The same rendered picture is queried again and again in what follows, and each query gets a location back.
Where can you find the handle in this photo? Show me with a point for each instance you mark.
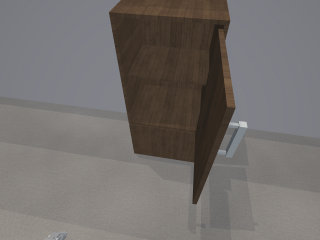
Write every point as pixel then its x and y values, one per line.
pixel 240 129

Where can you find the cupboard door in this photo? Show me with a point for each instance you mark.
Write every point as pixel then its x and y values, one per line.
pixel 217 109

